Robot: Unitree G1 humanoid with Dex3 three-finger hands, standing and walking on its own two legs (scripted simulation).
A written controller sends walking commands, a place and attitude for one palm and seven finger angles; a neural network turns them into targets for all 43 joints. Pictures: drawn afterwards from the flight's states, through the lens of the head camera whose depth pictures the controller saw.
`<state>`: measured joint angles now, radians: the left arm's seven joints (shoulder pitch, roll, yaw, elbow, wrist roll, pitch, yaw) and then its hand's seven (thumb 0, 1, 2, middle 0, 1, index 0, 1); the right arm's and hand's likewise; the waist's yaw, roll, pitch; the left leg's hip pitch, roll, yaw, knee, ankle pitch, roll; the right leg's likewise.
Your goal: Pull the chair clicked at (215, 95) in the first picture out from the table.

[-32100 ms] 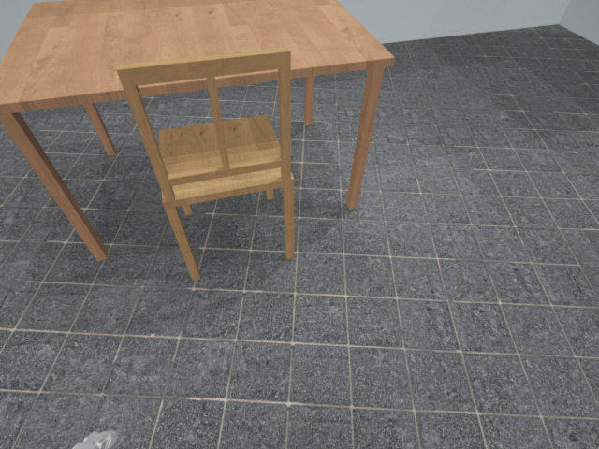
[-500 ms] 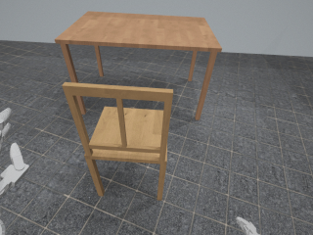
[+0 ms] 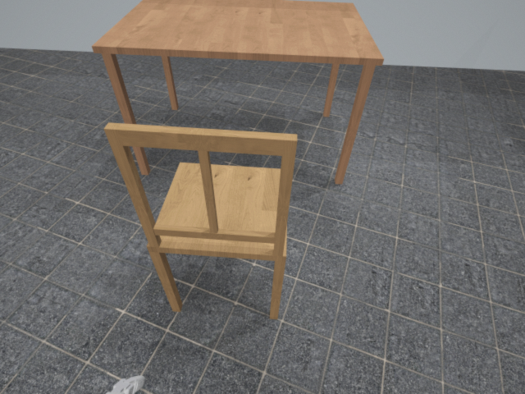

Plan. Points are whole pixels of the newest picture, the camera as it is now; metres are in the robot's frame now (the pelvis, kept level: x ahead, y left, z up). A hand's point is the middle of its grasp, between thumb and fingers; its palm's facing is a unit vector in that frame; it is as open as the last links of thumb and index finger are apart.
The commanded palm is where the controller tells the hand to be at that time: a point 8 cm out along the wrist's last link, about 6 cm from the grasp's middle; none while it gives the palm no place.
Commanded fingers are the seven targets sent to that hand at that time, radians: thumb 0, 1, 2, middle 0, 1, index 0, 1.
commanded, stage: let the arm hang, fingers relaxed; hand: left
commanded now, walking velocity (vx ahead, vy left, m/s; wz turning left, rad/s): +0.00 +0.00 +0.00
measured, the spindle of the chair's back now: (209, 194) +0.59 +0.14 -0.09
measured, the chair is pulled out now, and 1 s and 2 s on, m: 0.60 0.60 0.60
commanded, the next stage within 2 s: look to check the result in 0.88 s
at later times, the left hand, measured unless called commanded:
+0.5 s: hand out of the picture -0.02 +0.13 -0.16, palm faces +0.00 -0.98 -0.18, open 7.3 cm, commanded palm none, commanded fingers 0.00 0.90 0.90 -0.20 -0.30 -0.20 -0.30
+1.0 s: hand out of the picture +0.05 +0.14 -0.16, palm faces -0.01 -0.98 -0.20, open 7.3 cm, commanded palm none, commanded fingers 0.00 0.90 0.90 -0.20 -0.30 -0.20 -0.30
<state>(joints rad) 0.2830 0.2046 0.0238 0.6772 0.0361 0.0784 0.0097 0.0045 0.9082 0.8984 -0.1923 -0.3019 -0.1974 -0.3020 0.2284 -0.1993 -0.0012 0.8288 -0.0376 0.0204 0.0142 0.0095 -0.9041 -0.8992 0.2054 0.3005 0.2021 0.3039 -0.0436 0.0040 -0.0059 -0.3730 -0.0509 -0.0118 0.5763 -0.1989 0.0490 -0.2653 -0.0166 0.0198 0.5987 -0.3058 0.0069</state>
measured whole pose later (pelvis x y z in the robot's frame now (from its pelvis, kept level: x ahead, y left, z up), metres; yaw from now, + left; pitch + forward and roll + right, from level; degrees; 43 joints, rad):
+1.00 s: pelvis +0.05 -0.03 +0.01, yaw -1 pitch -1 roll +0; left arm 0.30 0.14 -0.02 1.05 0.00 0.00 0.04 0.00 0.91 0.90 -0.20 -0.30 -0.20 -0.30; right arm 0.32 -0.14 0.00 1.07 -0.02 0.00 -0.04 0.00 -0.91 -0.90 0.20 0.30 0.20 0.30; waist -0.02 0.02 0.06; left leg -0.24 -0.01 -0.03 0.45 -0.18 0.00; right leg -0.12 0.03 0.01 0.43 -0.29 -0.02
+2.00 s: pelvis +0.05 -0.04 +0.01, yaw +0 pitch -2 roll +0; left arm 0.31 0.12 -0.02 1.07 0.01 0.00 0.04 0.00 0.91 0.90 -0.20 -0.30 -0.20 -0.30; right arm 0.32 -0.13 0.00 1.08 -0.02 0.00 -0.04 0.00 -0.91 -0.90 0.20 0.30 0.20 0.30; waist -0.01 0.01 0.07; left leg -0.23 -0.01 -0.04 0.45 -0.19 0.00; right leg -0.11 0.03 0.01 0.43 -0.29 -0.02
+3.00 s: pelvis +0.05 -0.04 +0.01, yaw +0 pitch -2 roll +0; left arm 0.32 0.12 -0.02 1.06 0.00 0.00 0.04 0.00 0.91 0.90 -0.20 -0.30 -0.20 -0.30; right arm 0.32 -0.12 0.01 1.08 -0.01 0.00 -0.05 0.00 -0.91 -0.90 0.20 0.30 0.20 0.30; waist -0.01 0.01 0.07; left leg -0.22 -0.01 -0.04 0.45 -0.19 0.00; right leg -0.10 0.03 0.00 0.42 -0.29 -0.03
